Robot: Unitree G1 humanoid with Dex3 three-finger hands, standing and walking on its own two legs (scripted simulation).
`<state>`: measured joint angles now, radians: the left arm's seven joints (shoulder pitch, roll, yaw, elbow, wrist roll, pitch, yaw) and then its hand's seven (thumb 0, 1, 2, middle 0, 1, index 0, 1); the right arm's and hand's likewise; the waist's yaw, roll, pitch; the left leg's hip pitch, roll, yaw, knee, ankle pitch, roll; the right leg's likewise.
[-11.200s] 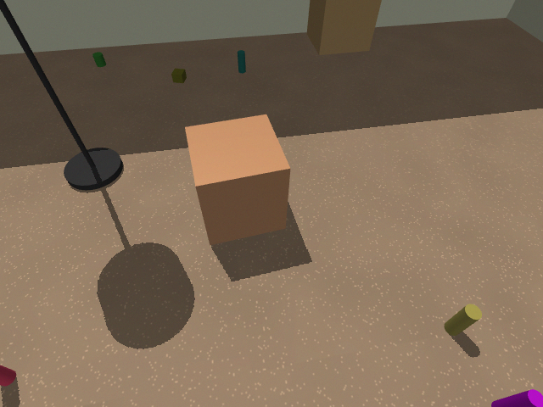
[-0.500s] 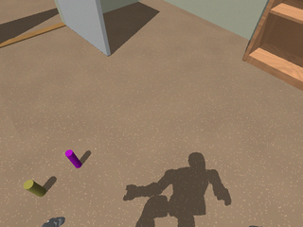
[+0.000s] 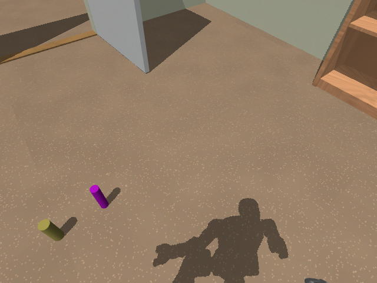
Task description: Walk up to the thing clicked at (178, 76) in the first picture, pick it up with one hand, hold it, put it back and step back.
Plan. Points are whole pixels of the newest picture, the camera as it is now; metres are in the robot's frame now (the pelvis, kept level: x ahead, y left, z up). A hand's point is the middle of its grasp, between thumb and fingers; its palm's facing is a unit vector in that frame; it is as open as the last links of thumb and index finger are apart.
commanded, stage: stand
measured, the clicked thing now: out of the picture -1.48 +1.63 -0.75
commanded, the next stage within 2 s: walk up in 1.96 s
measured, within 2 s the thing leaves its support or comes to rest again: neither
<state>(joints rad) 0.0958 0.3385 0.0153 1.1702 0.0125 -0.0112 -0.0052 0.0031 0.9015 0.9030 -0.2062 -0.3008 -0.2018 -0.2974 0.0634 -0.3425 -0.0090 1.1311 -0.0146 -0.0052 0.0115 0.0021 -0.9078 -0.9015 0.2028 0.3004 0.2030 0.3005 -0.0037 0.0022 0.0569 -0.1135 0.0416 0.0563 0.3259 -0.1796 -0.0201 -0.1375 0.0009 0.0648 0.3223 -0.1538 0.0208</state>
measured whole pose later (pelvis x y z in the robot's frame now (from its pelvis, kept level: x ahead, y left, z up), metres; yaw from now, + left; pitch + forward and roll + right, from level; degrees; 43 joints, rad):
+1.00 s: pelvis +0.01 +0.01 +0.00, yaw +1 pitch -2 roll +0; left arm 0.11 0.35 0.00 1.14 0.01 -0.01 0.00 0.00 0.90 0.90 -0.21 -0.30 -0.20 -0.30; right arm 0.10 -0.35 0.00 1.13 -0.01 0.00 0.01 0.00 -0.91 -0.90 0.20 0.30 0.20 0.30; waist -0.01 0.00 0.06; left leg -0.11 0.02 0.04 0.32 -0.18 -0.01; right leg -0.12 -0.02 0.05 0.31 -0.16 0.03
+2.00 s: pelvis +0.01 +0.01 +0.00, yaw +1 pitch -2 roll +0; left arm 0.13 0.35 0.01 1.11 0.02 -0.01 -0.02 0.00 0.90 0.90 -0.21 -0.30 -0.20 -0.30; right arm 0.12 -0.35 -0.02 1.10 -0.02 -0.01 0.02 0.00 -0.91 -0.90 0.20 0.30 0.20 0.30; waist 0.00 0.00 0.05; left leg -0.11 0.02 0.04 0.36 -0.25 0.01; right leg -0.13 -0.02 0.04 0.37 -0.26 0.01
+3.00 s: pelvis +0.34 -0.02 -0.01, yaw +5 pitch -2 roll +0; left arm 0.22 0.42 0.07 0.82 0.03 -0.05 -0.07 0.00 0.90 0.90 -0.21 -0.30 -0.20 -0.30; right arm 0.38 -0.39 -0.04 0.79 -0.01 -0.05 0.05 0.00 -0.90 -0.90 0.21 0.30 0.21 0.30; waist -0.04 -0.02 0.09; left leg -0.18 0.03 0.01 0.52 -0.31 0.00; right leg -0.45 -0.05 -0.01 0.69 -0.26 -0.01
